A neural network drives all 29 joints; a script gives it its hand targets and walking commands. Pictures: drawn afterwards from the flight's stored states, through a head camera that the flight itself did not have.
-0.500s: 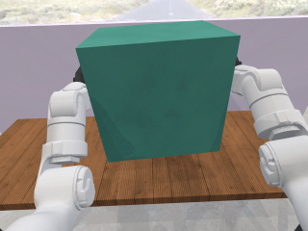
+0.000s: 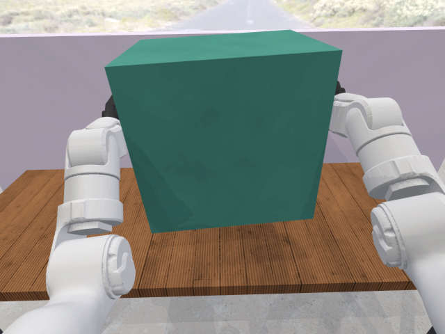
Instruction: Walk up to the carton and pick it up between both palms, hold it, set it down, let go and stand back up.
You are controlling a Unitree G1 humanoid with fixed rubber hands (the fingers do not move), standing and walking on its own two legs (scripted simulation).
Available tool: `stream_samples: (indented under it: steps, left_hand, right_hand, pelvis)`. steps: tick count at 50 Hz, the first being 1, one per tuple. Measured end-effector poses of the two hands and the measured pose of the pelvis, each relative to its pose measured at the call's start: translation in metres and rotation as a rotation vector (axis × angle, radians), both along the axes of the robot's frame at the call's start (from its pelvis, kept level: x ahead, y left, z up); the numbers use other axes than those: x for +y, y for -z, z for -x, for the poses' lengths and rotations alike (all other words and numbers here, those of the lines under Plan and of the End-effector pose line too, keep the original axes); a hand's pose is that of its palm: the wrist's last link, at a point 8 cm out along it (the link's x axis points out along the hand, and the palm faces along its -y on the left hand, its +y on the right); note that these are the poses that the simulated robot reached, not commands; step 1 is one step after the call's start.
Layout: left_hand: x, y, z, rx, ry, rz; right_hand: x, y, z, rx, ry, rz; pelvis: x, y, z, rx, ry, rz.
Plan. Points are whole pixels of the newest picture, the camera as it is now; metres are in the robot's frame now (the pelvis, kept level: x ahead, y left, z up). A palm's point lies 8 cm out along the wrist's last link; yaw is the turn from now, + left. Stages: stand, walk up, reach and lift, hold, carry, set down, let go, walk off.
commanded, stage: hold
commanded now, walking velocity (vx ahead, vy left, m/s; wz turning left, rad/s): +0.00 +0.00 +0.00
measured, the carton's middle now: (224, 126) +0.39 +0.01 +0.28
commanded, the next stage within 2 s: set down in 0.02 s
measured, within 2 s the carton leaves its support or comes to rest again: neither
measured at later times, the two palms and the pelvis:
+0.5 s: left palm (125, 130) +0.39 +0.19 +0.27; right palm (330, 118) +0.39 -0.19 +0.28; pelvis +0.00 +0.00 +0.00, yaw +0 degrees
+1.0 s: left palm (129, 143) +0.41 +0.19 +0.24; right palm (316, 129) +0.43 -0.18 +0.25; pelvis +0.03 -0.01 +0.00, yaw +2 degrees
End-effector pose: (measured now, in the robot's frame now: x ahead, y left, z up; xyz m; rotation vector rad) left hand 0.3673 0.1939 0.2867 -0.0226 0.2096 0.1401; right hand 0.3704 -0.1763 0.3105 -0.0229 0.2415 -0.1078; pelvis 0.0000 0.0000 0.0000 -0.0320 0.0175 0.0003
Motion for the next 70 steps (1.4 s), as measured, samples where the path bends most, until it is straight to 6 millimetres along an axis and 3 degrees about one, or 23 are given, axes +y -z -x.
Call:
stream_samples:
  steps: [9, 17, 21, 30, 34, 39, 49, 62, 70]
  left_hand:
    - [0.003, -0.006, 0.003, -0.044, -0.003, 0.0]
    - [-0.007, -0.02, -0.016, -0.08, 0.016, 0.021]
    - [-0.008, -0.008, -0.024, -0.077, 0.019, 0.001]
    - [-0.005, 0.041, -0.029, -0.057, -0.017, 0.011]
    - [-0.002, 0.055, -0.031, -0.056, -0.03, 0.018]
    - [0.001, 0.06, -0.036, -0.071, -0.04, 0.013]
    - [-0.001, 0.05, -0.045, -0.096, -0.053, 0.001]
    - [-0.012, 0.078, -0.054, -0.024, -0.039, -0.011]
    - [-0.015, 0.078, -0.051, -0.053, -0.055, 0.001]
  right_hand:
    - [0.004, -0.007, 0.002, -0.043, 0.003, -0.018]
    - [-0.007, -0.014, -0.007, -0.077, 0.028, -0.055]
    - [-0.009, 0.001, -0.016, -0.077, 0.022, -0.043]
    - [-0.006, 0.058, -0.031, -0.061, -0.017, -0.001]
    - [-0.002, 0.073, -0.036, -0.062, -0.026, 0.009]
    - [0.001, 0.074, -0.045, -0.078, -0.033, 0.007]
    - [-0.001, 0.062, -0.058, -0.103, -0.036, -0.038]
    - [-0.013, 0.097, -0.064, -0.036, -0.037, -0.008]
    - [-0.015, 0.102, -0.063, -0.066, -0.043, -0.018]
  pelvis:
    - [0.0, 0.001, 0.0, -0.002, -0.018, 0.004]
    - [-0.001, 0.0, 0.003, -0.027, -0.001, -0.011]
    - [-0.001, -0.001, 0.002, -0.047, 0.006, -0.015]
    - [-0.007, -0.002, -0.007, -0.05, -0.01, -0.012]
    - [-0.01, -0.001, -0.011, -0.033, -0.022, -0.01]
    - [-0.012, 0.0, -0.016, -0.021, -0.031, -0.007]
    - [-0.009, 0.0, -0.029, -0.031, -0.037, -0.01]
    - [-0.012, 0.0, -0.037, -0.034, -0.025, -0.013]
    - [-0.015, 0.001, -0.033, -0.016, -0.028, -0.012]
